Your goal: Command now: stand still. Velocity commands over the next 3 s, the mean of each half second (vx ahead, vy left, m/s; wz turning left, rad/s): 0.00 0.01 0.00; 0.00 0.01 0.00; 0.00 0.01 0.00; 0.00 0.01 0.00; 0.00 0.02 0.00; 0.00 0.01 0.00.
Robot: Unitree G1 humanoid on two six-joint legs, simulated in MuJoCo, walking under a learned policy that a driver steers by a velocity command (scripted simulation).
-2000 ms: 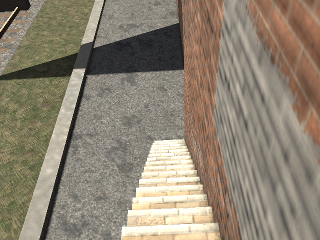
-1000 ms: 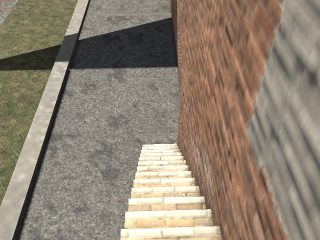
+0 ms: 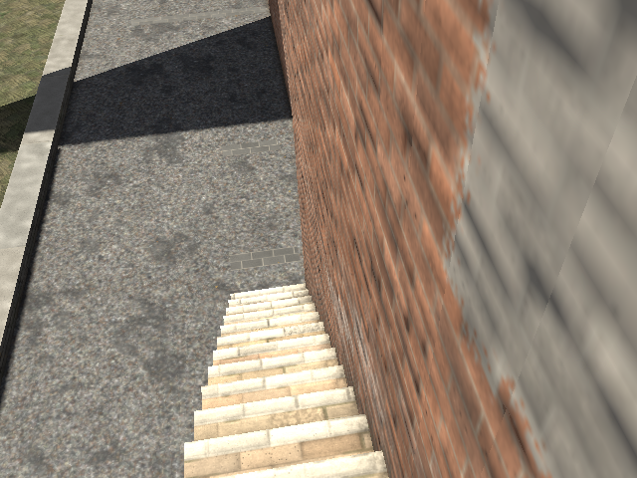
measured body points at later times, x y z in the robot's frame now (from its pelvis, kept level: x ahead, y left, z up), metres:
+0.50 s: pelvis -0.02 +0.05 +0.02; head +0.00 +0.03 +0.47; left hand +0.07 +0.26 -0.11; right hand +0.08 -0.17 -0.12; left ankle +0.00 +0.11 -0.70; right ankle -0.01 -0.10 -0.70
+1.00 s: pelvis -0.02 +0.06 +0.02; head +0.00 +0.05 +0.46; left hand +0.09 +0.26 -0.11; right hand +0.04 -0.17 -0.13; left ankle +0.00 +0.11 -0.70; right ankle -0.01 -0.10 -0.70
